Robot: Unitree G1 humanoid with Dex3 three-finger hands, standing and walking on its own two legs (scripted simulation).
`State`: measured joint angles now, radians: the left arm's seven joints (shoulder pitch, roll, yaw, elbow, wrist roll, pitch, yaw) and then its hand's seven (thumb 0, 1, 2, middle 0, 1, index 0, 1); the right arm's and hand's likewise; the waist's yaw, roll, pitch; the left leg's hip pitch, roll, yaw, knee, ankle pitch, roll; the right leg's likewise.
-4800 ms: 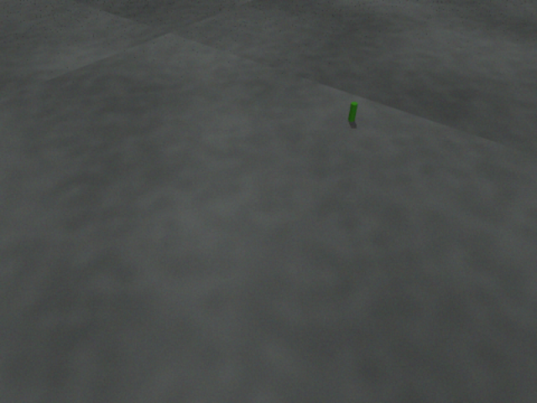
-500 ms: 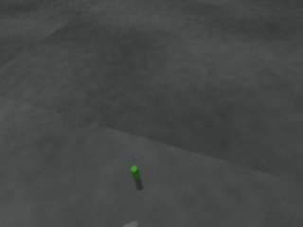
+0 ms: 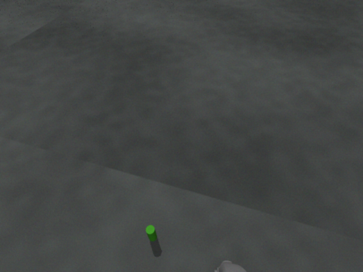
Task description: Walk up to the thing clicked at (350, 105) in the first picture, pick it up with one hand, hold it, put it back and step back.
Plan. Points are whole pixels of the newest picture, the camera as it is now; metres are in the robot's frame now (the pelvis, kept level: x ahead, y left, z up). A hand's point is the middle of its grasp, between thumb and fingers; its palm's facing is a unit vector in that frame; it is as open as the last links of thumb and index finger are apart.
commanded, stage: walk up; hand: left
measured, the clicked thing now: (151, 233) +0.43 +0.17 -0.70
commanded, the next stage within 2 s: stand in 1.72 s
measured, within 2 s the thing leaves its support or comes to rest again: neither
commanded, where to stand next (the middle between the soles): +0.10 -0.04 m, yaw -1 degrees
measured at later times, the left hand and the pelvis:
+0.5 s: hand out of the picture +0.13 +0.27 -0.16, palm faces -0.01 -0.94 -0.34, open 7.4 cm; pelvis +0.07 +0.01 +0.00, yaw +0 degrees
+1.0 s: hand out of the picture +0.17 +0.25 -0.14, palm faces +0.01 -0.94 -0.34, open 7.4 cm; pelvis +0.09 +0.00 +0.02, yaw +0 degrees
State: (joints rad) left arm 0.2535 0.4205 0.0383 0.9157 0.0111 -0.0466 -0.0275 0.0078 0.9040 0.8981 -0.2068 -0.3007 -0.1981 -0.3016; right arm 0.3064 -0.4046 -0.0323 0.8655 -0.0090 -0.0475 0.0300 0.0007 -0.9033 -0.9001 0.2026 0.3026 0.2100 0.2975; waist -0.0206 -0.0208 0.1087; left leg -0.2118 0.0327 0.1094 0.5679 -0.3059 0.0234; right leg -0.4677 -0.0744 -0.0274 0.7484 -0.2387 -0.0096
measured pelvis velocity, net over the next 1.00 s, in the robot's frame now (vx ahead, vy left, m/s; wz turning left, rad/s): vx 0.09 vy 0.00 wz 0.01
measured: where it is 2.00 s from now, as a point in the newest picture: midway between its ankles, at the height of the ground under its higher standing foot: outside the picture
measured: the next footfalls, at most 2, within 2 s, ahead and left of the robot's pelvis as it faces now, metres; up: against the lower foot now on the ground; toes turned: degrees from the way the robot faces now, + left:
right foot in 0.06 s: +0.15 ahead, -0.13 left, +0.00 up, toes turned +0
left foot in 0.32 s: +0.12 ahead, +0.13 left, +0.00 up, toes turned +3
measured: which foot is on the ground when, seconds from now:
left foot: down 0.00-0.08, up 0.10-0.30, down 0.32-1.00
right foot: up 0.00-0.04, down 0.06-1.00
